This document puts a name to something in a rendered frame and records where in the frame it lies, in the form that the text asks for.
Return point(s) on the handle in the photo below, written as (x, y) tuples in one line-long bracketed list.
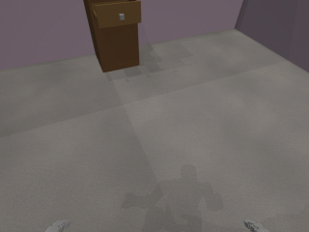
[(121, 16)]

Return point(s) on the robot right hand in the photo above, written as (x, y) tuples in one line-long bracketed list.
[(254, 226)]

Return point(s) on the cabinet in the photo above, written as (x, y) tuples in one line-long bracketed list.
[(116, 47)]

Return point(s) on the drawer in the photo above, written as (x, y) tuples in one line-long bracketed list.
[(106, 14)]

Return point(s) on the robot left hand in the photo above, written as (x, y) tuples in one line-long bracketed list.
[(59, 226)]

